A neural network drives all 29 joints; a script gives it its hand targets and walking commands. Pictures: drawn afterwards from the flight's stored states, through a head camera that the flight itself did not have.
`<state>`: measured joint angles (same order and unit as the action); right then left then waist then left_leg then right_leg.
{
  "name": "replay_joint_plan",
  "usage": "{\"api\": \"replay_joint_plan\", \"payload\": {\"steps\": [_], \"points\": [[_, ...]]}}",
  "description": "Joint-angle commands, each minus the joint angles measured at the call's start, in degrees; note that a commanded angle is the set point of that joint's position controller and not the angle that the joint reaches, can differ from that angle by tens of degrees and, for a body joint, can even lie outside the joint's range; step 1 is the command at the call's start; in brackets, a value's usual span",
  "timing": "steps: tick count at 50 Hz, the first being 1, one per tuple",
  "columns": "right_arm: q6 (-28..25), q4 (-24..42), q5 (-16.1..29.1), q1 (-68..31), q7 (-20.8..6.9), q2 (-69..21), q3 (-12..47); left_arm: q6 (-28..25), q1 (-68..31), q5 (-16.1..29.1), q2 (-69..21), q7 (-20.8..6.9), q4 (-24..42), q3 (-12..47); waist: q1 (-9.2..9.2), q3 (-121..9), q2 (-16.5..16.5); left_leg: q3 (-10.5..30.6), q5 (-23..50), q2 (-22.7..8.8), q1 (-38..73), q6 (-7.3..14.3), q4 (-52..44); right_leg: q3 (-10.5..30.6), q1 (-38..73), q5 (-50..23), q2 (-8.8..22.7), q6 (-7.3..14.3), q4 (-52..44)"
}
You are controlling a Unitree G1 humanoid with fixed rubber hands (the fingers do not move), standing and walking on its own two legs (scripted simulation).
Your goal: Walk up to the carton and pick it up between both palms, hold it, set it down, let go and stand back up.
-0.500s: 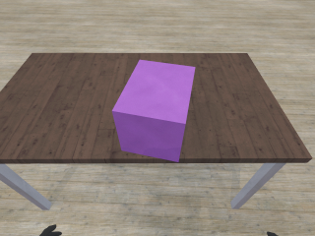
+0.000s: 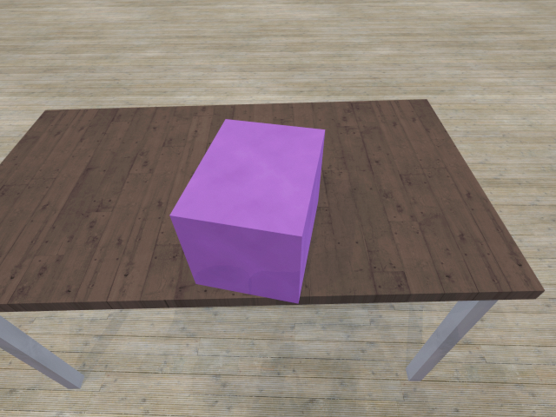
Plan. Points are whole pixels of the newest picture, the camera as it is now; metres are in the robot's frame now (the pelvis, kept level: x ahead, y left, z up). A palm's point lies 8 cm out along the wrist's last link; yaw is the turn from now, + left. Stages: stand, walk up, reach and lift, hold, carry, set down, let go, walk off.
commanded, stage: walk up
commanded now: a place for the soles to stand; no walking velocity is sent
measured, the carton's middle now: (260, 207) +0.50 +0.04 +0.00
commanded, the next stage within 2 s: stand in 1.34 s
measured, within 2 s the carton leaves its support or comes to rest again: neither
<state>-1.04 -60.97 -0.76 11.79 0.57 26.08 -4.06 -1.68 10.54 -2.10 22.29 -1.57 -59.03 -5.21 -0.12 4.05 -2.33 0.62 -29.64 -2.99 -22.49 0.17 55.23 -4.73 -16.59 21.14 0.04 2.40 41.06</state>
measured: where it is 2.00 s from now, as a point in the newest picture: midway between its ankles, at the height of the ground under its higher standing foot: outside the picture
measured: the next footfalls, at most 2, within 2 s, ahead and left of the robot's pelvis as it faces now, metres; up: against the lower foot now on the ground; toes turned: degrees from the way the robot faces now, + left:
left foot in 0.14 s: +0.13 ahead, +0.12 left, +0.00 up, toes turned +2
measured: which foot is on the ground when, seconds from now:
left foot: up 0.00-0.12, down 0.14-1.00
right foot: down 0.00-1.00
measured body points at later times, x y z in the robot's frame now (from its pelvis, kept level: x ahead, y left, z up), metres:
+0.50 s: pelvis +0.04 +0.01 +0.01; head +0.09 +0.00 +0.46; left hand +0.14 +0.31 -0.11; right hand +0.21 -0.27 -0.11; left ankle +0.09 +0.12 -0.72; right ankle +0.02 -0.10 -0.72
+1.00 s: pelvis +0.05 +0.03 +0.03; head +0.07 +0.02 +0.48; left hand +0.13 +0.33 -0.10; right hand +0.18 -0.26 -0.10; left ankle +0.09 +0.12 -0.72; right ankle +0.01 -0.10 -0.72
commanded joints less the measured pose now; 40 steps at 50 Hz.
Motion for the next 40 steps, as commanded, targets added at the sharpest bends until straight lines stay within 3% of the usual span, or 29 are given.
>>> {"api": "replay_joint_plan", "payload": {"steps": [1, 2, 4, 5, 6, 7, 8, 9, 10, 11, 12, 14, 15, 17, 19, 21, 23, 31, 33, 40], "points": [[-2.09, 3.4, 0.29, -0.82, 0.71, 8.61, -0.98, -1.9, -3.72, 1.51, 14.56, 2.09, 5.65, -1.89, -0.11, 0.64, 7.89, 4.25, 3.53, -2.41, -6.88, 0.05, -4.63, 20.11, 4.41, -17.76, 17.5, 7.03, -19.73], [-2.01, 3.67, 0.18, -0.57, 0.74, 8.43, -0.89, -2.07, -3.63, 1.39, 14.83, 2.04, 5.95, -1.59, -0.34, -0.99, 9.74, 2.07, 3.81, -1.97, -2.89, 0.32, -8.16, 17.85, 3.54, -24.52, 17.19, 7.66, -17.55], [-1.74, 3.9, 0.19, -0.93, 0.8, 7.81, -0.68, -2.15, -5.91, 1.7, 14.38, 2.21, 5.99, -0.84, -1.17, -2.04, 9.24, 0.53, 7.31, -0.89, 3.8, 1.14, -14.66, 15.51, 1.4, -33.59, 17.09, 6.85, -13.87], [-1.88, 3.63, 0.36, -0.25, 0.91, 7.12, -0.57, -1.94, -7.19, 2.15, 13.85, 2.29, 6.39, -0.19, -2.11, -2.3, 9.95, -0.7, 13.74, -0.75, 8.59, 1.32, -20.18, 12.03, -1.43, -37.33, 15.22, 5.91, -10.71], [-2.03, 3.41, 0.13, -0.12, 0.86, 7.46, -0.82, -1.63, -6.92, 2.71, 12.43, 2.59, 5.66, 0.31, -2.73, -3.0, 7.23, 0.41, 23.08, -0.58, 12.7, 1.9, -24.44, 10.72, -3.15, -36.36, 14.29, 3.4, -7.74], [-2.18, 4.18, -0.25, -0.37, 0.93, 9.65, -1.31, -1.46, -5.45, 2.99, 11.13, 2.64, 6.36, 0.93, -2.08, -5.82, 4.13, 4.7, 37.87, -4.17, 16.8, 2.96, -25.75, 7.22, -4.11, -32.01, 10.93, 0.46, -3.51], [-2.24, 4.77, -0.25, -3.33, 1.08, 11.34, -1.3, -1.24, -4.97, 3.56, 9.75, 2.69, 6.04, 1.2, -0.41, -7.3, 0.59, 12.0, 38.87, -9.35, 14.6, 5.41, -27.88, 5.04, -2.79, -21.35, 6.8, -2.37, -3.16], [-2.09, 5.91, 0.01, -7.59, 0.82, 12.16, -1.09, -0.53, -4.27, 3.5, 11.13, 2.62, 4.69, 1.17, 1.04, -6.38, -1.48, 17.75, 30.64, -12.63, 7.68, 9.41, -29.44, 5.21, -0.39, -5.18, 2.97, -2.9, -2.88], [-1.43, 5.64, 0.39, -9.28, 0.55, 11.9, -1.0, -0.25, -2.93, 3.39, 11.01, 2.78, 3.5, 0.98, 1.76, -5.42, -3.96, 18.3, 24.0, -13.58, 3.17, 11.45, -31.03, 5.64, 3.74, 2.41, 2.21, -2.14, -2.94], [-0.96, 5.67, 0.49, -11.96, 0.14, 9.99, -0.35, -0.32, -1.63, 2.69, 10.52, 2.75, 2.17, 1.05, 2.81, -5.95, -3.48, 15.91, 19.67, -11.85, 3.23, 9.63, -30.54, 6.16, 5.45, 4.92, 3.41, -2.15, -8.34], [-0.66, 5.98, 0.76, -12.21, -0.1, 8.45, 0.09, -0.65, -1.16, 1.85, 11.43, 2.48, 2.03, 1.11, 2.79, -7.98, -1.53, 10.58, 18.38, -8.29, 4.53, 6.39, -28.04, 7.82, 7.83, 0.37, 6.06, -1.21, -13.2], [-0.34, 4.97, 1.31, -10.75, -0.09, 7.35, 0.45, -1.5, -6.1, 1.56, 13.82, 2.56, 2.05, 0.5, 0.71, -7.44, 1.73, 4.06, 25.56, -2.68, 6.48, 2.53, -23.41, 12.47, 5.83, -10.79, 11.18, 0.08, -16.14], [-0.25, 4.0, 1.21, -10.38, 0.01, 7.58, 0.11, -1.51, -7.94, 1.69, 14.06, 2.63, 2.13, 0.7, -0.46, -7.03, 1.13, 3.58, 27.26, -2.82, 8.99, 2.33, -24.1, 11.19, 4.59, -14.33, 12.18, 0.8, -15.22], [-0.7, 3.67, 1.38, -12.09, 0.08, 7.08, 0.41, -1.4, -6.67, 2.43, 12.56, 2.9, 0.73, 1.18, 0.9, -10.11, 0.85, 4.43, 36.8, -4.22, 12.02, 3.44, -23.74, 8.07, 7.09, -25.41, 10.44, -1.11, -12.66], [-0.73, 3.9, 1.69, -12.95, -0.09, 6.65, 0.52, -1.45, -6.69, 2.27, 11.91, 3.09, -0.04, 1.66, 1.13, -12.13, 2.93, 4.34, 40.77, -4.66, 13.14, 3.99, -23.76, 6.49, 9.25, -29.45, 9.82, -1.77, -13.29], [-0.67, 3.12, 1.78, -13.04, -0.12, 6.15, 0.62, -1.33, -8.0, 2.38, 11.68, 3.02, -0.25, 1.57, 0.75, -13.33, 3.51, 3.84, 43.42, -5.01, 14.62, 4.08, -24.7, 4.93, 11.08, -29.17, 9.64, -1.5, -13.5], [-0.54, 3.13, 1.52, -14.6, -0.08, 5.86, 0.65, -0.96, -8.85, 2.26, 11.05, 3.02, -0.83, 1.72, 1.01, -13.1, 2.28, 4.08, 42.14, -4.84, 14.96, 4.01, -25.78, 4.89, 10.65, -26.53, 9.54, -1.6, -14.53], [-0.34, 1.68, 1.1, -15.62, -0.28, 5.86, 1.13, -0.34, -11.38, 2.11, 9.71, 2.46, -0.93, 2.0, 0.46, -10.43, 3.48, 5.59, 37.9, -5.11, 16.52, 2.69, -31.2, 3.91, 10.18, -16.38, 8.62, -2.08, -19.72], [-0.48, 1.75, 0.93, -15.52, -0.41, 5.72, 1.09, -0.34, -11.58, 1.91, 10.2, 2.32, -1.24, 1.9, 0.51, -9.38, 2.06, 4.98, 35.35, -4.89, 16.29, 2.44, -32.7, 3.72, 10.28, -13.9, 9.21, -1.82, -21.07], [-0.82, 0.57, 0.68, -14.8, -0.3, 5.82, 1.21, -0.29, -11.27, 1.61, 9.99, 2.12, -1.46, 1.88, 0.56, -7.67, 3.53, 5.47, 33.23, -4.4, 16.06, 2.04, -35.31, 3.55, 11.25, -13.4, 8.97, -1.97, -24.3]]}}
